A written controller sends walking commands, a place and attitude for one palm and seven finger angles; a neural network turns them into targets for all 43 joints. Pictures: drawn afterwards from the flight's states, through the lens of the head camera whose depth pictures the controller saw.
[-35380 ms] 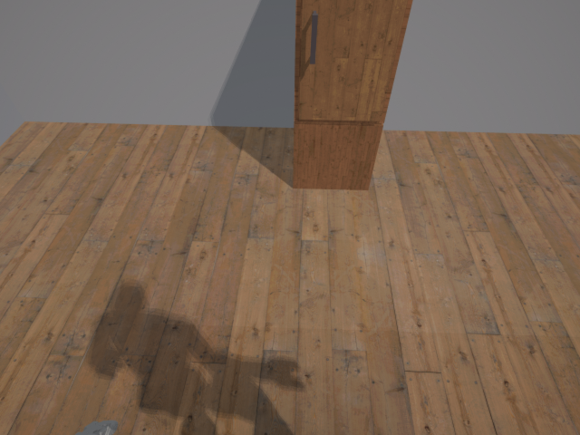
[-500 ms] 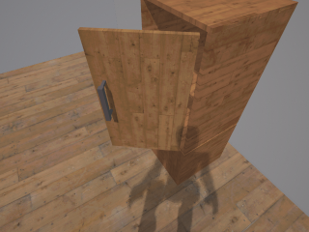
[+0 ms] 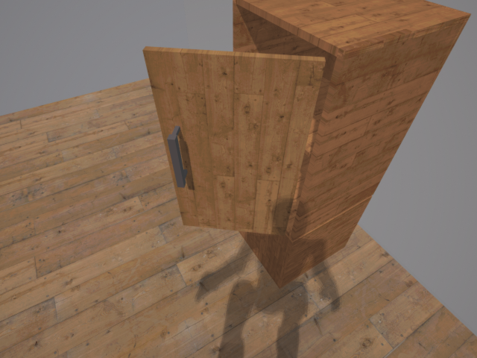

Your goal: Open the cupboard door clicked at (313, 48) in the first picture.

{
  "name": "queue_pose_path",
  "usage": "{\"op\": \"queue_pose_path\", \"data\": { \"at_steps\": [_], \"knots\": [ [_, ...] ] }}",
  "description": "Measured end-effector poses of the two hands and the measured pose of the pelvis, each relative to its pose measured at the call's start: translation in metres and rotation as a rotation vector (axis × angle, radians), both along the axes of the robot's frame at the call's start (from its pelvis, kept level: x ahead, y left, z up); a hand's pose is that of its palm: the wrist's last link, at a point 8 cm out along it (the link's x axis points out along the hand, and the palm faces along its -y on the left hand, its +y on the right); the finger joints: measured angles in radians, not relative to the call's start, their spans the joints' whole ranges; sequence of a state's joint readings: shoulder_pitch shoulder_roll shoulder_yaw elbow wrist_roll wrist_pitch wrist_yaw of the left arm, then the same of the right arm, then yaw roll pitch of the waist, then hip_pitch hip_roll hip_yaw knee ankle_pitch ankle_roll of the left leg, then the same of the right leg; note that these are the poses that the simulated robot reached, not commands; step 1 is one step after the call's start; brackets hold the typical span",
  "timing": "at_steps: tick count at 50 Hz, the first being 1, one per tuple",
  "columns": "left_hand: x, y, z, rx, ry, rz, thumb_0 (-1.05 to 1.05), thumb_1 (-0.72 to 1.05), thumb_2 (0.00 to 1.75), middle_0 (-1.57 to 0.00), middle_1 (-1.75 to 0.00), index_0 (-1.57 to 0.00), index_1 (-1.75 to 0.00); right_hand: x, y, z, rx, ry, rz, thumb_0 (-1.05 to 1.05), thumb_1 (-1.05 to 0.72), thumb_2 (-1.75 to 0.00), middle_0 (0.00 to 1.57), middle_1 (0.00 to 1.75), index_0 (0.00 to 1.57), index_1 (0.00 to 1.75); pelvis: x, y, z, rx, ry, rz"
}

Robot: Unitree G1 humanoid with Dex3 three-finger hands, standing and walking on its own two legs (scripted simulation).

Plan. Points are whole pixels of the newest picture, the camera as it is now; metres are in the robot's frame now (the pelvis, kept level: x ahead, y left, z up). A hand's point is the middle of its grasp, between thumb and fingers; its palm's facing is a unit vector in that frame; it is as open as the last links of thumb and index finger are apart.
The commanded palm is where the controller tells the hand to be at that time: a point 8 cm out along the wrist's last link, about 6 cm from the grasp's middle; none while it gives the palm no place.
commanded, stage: look again from close up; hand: left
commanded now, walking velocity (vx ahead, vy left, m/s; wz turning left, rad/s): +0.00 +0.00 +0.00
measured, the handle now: (179, 157) +0.56 +0.18 -0.01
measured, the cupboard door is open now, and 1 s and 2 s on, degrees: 52 52 52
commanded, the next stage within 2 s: raise the hand with hooked fingers in 0.26 s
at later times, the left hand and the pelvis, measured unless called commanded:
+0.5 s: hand (104, 339) +0.17 +0.24 -0.07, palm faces +0.29 -0.95 -0.13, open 7.5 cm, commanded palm +0.11 +0.28 -0.07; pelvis +0.01 +0.01 -0.01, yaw +4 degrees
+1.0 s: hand (110, 329) +0.18 +0.23 -0.05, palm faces -0.05 -1.00 -0.06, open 9.9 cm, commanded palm +0.15 +0.29 -0.04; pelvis -0.02 -0.03 -0.10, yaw +5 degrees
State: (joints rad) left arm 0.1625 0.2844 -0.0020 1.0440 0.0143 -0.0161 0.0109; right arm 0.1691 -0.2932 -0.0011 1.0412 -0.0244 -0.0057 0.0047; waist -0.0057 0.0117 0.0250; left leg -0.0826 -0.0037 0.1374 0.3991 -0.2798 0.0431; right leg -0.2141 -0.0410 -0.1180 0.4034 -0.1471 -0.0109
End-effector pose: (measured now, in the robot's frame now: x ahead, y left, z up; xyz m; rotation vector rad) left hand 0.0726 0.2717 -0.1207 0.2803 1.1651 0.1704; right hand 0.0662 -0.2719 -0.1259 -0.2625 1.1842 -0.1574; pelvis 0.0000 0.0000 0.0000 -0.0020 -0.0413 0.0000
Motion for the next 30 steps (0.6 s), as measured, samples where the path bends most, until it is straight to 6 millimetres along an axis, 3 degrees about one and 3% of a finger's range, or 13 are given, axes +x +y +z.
{"op": "queue_pose_path", "data": {
  "at_steps": [19, 21, 26, 28, 30],
  "knots": [
    [-0.014, 0.007, -0.013, -0.025, 0.09, 0.016, 0.01, 0.91, 0.89, -0.2, -0.3, -0.2, -0.3, -0.012, 0.014, 0.0, -0.016, 0.079, -0.034, 0.01, -0.91, -0.9, 0.2, 0.3, 0.21, 0.3, 0.009, 0.015, 0.001, -0.005, 0.003, -0.005],
    [0.007, 0.01, 0.004, -0.056, -0.095, 0.119, 0.01, 0.91, 0.89, -0.2, -0.3, -0.21, -0.3, -0.004, 0.018, 0.005, -0.02, -0.014, -0.024, 0.01, -0.91, -0.9, 0.2, 0.3, 0.21, 0.3, 0.009, 0.014, -0.001, 0.006, 0.006, 0.015],
    [0.074, 0.014, 0.086, -0.097, -0.725, 0.155, 0.02, 0.87, 0.88, -0.21, -0.33, -0.21, -0.33, 0.038, 0.031, 0.013, 0.026, -0.288, 0.082, 0.01, -0.91, -0.9, 0.2, 0.3, 0.2, 0.3, 0.005, 0.008, -0.011, 0.02, 0.048, 0.085],
    [0.088, 0.013, 0.104, -0.123, -0.91, 0.096, 0.01, 0.84, 0.86, -0.21, -0.34, -0.21, -0.35, 0.059, 0.034, 0.014, 0.048, -0.376, 0.119, 0.01, -0.91, -0.9, 0.2, 0.3, 0.21, 0.3, 0.001, 0.003, -0.019, 0.013, 0.095, 0.086],
    [0.093, 0.009, 0.107, -0.148, -1.041, 0.006, 0.01, 0.81, 0.85, -0.21, -0.37, -0.21, -0.37, 0.08, 0.035, 0.015, 0.061, -0.463, 0.154, 0.01, -0.91, -0.9, 0.2, 0.3, 0.21, 0.3, -0.005, -0.003, -0.032, 0.013, 0.151, 0.079]
  ]
}}
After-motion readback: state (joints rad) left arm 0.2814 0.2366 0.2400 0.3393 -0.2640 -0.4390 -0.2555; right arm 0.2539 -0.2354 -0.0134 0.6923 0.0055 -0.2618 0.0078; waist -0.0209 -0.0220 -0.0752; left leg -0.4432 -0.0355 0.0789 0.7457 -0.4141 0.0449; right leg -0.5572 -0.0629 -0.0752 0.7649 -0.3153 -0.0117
